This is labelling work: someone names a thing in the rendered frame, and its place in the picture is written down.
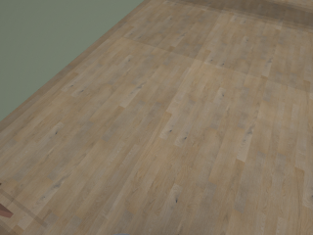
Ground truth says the cupboard door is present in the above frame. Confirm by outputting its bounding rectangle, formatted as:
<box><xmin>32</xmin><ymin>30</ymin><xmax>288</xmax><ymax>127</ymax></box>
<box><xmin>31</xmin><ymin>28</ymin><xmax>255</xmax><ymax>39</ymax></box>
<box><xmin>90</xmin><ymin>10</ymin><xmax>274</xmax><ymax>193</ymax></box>
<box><xmin>0</xmin><ymin>204</ymin><xmax>13</xmax><ymax>218</ymax></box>

